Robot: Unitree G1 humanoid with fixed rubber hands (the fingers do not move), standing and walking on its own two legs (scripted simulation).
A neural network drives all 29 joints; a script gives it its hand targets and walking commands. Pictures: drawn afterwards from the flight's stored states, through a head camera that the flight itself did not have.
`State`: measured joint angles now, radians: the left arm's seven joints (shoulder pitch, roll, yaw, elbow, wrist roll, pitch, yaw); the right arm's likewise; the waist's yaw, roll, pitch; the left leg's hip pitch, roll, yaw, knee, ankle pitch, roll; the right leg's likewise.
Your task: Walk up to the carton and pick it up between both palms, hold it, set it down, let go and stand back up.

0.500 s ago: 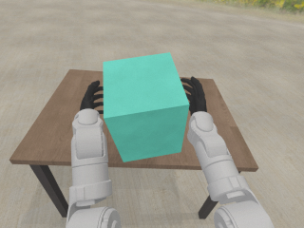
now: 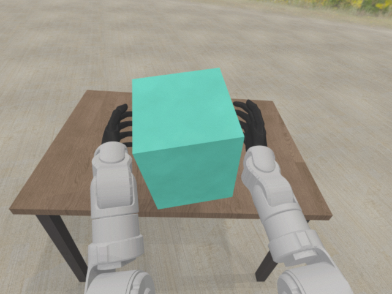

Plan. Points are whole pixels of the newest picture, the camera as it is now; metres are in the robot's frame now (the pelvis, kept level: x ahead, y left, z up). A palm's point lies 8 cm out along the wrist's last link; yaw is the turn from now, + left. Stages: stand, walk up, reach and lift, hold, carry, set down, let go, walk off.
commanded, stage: hold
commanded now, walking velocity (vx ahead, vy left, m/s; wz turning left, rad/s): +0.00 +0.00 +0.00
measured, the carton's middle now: (186, 143) +0.41 +0.00 +0.13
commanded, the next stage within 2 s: none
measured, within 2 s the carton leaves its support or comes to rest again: neither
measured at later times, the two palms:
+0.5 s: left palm (114, 146) +0.35 +0.14 +0.18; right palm (254, 141) +0.35 -0.12 +0.19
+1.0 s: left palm (114, 144) +0.36 +0.14 +0.18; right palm (254, 139) +0.36 -0.12 +0.19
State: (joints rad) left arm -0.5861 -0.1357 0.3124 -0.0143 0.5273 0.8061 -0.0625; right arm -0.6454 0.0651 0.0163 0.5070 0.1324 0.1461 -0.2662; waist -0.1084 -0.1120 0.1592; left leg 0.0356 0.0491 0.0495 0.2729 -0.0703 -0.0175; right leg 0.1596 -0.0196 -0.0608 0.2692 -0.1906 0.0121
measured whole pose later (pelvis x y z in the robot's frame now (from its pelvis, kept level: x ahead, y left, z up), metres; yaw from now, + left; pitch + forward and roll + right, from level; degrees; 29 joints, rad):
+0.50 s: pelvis +0.00 +0.00 +0.00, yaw +0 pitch -14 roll +0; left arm -0.58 -0.14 0.32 -0.01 0.53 0.80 -0.06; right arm -0.64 0.07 0.02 0.51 0.13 0.14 -0.27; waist -0.11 -0.12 0.16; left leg 0.04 0.05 0.05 0.27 -0.07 -0.02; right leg 0.16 -0.02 -0.06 0.27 -0.19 0.01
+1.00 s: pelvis +0.00 +0.00 +0.00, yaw +0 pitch -14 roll +0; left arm -0.60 -0.13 0.32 0.00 0.53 0.80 -0.07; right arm -0.66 0.06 0.02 0.53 0.13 0.14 -0.27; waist -0.11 -0.12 0.16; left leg 0.04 0.05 0.05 0.27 -0.07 -0.02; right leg 0.17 -0.02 -0.07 0.27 -0.19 0.01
